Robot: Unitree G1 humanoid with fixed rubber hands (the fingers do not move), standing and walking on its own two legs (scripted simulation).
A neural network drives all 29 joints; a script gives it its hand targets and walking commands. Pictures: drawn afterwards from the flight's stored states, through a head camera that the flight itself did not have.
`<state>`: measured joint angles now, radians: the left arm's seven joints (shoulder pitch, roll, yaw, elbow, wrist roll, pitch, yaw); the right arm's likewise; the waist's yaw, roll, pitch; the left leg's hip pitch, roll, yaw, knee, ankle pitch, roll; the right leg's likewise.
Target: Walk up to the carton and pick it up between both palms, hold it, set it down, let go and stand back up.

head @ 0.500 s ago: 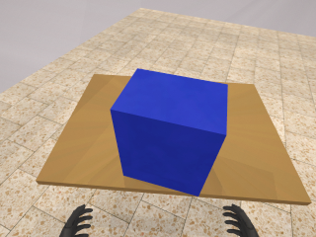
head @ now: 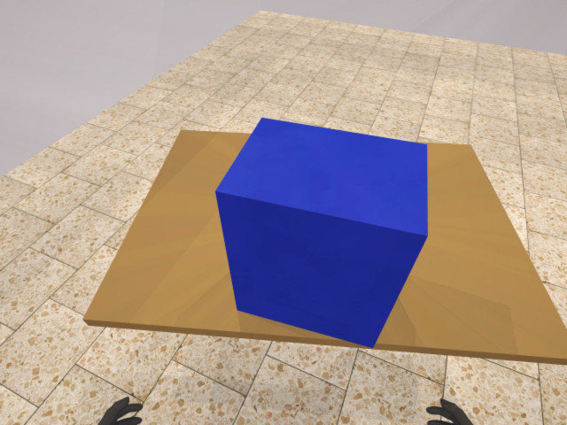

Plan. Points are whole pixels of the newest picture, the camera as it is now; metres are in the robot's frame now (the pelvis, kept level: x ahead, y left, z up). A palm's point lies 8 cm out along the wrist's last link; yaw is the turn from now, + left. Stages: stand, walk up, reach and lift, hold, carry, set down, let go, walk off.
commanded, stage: stand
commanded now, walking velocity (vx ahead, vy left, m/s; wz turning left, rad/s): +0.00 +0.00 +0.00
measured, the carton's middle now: (319, 238) +0.38 -0.05 +0.07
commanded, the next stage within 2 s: none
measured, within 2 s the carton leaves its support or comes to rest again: neither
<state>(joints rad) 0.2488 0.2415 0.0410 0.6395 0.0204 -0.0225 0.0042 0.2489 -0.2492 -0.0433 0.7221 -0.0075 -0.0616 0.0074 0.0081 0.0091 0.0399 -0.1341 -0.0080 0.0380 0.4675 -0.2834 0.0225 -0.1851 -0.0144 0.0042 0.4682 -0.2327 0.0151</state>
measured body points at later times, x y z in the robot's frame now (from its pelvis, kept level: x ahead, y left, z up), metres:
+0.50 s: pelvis -0.02 +0.01 +0.00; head -0.03 +0.01 +0.45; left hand +0.07 +0.27 -0.11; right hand +0.10 -0.25 -0.11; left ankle -0.02 +0.10 -0.74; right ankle +0.01 -0.13 -0.74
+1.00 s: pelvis -0.03 +0.00 +0.00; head -0.03 -0.01 +0.45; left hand +0.04 +0.27 -0.12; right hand +0.08 -0.25 -0.12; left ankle -0.02 +0.10 -0.74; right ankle +0.01 -0.13 -0.74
